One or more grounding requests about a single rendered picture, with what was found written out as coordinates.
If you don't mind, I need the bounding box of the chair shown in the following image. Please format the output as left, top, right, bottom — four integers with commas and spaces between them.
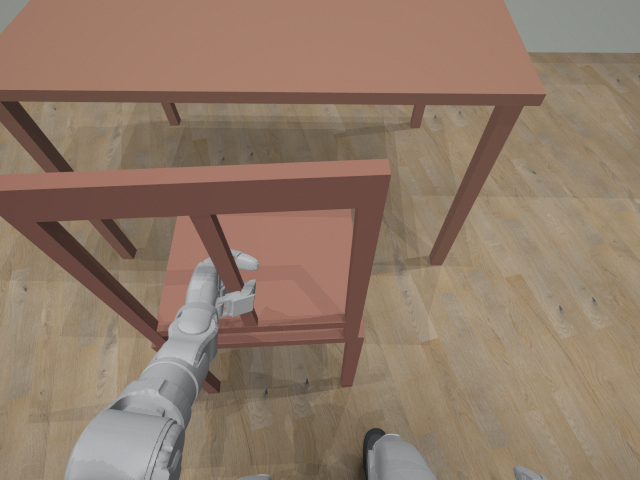
0, 159, 391, 394

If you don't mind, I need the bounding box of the left robot upper arm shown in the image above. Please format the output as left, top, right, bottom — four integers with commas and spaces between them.
68, 409, 185, 480

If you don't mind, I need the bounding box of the table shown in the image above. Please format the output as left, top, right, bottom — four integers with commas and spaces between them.
0, 0, 546, 265

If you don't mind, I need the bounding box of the robot left hand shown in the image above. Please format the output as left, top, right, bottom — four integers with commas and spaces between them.
185, 249, 259, 319

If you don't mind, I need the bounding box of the robot left forearm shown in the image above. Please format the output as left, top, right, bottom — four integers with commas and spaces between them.
64, 302, 218, 480

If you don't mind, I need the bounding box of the robot right foot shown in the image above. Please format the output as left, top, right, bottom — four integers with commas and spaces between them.
363, 428, 385, 480

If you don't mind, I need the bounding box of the right robot thigh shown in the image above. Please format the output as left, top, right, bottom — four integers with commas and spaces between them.
368, 440, 437, 480

